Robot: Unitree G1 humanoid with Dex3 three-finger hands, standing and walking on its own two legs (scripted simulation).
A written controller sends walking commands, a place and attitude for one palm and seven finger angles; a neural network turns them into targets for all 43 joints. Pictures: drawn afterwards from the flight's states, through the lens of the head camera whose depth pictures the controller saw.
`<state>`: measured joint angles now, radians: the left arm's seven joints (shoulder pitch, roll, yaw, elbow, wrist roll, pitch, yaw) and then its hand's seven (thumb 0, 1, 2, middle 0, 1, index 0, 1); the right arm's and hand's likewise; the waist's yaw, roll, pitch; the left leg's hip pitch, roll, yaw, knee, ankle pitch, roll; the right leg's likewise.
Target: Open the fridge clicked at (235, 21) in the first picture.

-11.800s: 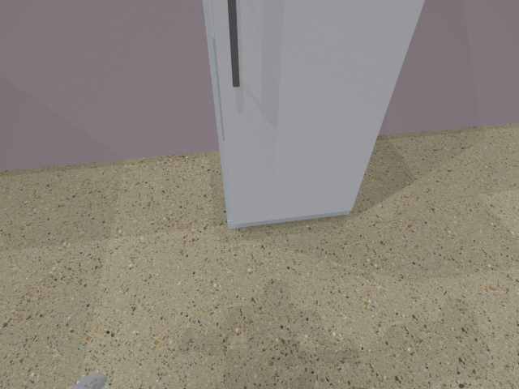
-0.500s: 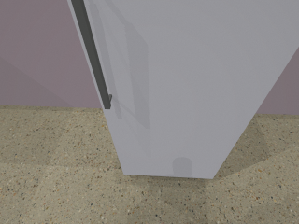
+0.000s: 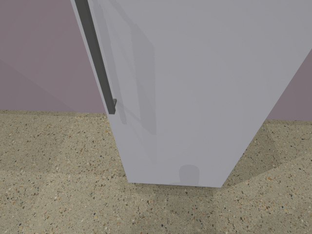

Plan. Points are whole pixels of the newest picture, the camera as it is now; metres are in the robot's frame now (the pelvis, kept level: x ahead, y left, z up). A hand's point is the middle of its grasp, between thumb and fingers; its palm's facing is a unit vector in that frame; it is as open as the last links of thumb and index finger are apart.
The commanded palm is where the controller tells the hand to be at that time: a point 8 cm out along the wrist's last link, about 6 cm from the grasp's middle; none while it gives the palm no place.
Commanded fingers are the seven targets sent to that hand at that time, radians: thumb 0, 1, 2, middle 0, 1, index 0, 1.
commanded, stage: look again from close up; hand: left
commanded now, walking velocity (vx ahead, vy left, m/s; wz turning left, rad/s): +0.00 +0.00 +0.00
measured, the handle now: (99, 55) +0.48 +0.18 +0.22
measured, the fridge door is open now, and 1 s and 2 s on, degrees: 0 0 0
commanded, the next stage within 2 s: raise the hand to about handle height in 0.06 s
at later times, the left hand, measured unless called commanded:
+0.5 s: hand (90, 198) +0.19 +0.17 +0.02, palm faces -0.05 -1.00 +0.01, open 8.1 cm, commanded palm +0.13 +0.25 -0.01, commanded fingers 0.00 0.48 0.72 -0.23 -0.57 -0.23 -0.57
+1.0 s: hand (51, 180) +0.22 +0.26 +0.06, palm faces +0.03 -1.00 -0.05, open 11.1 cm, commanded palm +0.17 +0.31 +0.08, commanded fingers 0.00 -0.10 0.47 -0.27 -0.94 -0.27 -0.94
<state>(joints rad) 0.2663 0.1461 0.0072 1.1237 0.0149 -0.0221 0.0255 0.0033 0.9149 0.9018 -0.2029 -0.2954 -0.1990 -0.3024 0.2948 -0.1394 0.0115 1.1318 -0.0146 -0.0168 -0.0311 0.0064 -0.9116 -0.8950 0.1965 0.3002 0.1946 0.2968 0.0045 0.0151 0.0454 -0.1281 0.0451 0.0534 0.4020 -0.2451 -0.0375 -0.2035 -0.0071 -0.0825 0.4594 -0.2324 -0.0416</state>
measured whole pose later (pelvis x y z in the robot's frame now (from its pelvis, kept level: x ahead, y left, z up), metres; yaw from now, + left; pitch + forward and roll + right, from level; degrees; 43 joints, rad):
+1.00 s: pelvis -0.01 +0.05 -0.03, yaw +0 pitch +4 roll -1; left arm 0.36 0.29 0.25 -0.17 -0.31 -0.06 -0.26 0.00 0.12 0.57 -0.26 -0.80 -0.26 -0.80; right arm 0.29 -0.17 0.09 0.57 0.05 -0.24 -0.06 0.02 -0.90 -0.89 0.21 0.30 0.20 0.30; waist 0.00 0.03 -0.06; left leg -0.42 0.01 0.05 0.76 -0.41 0.03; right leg -0.45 -0.05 -0.07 0.71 -0.33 0.02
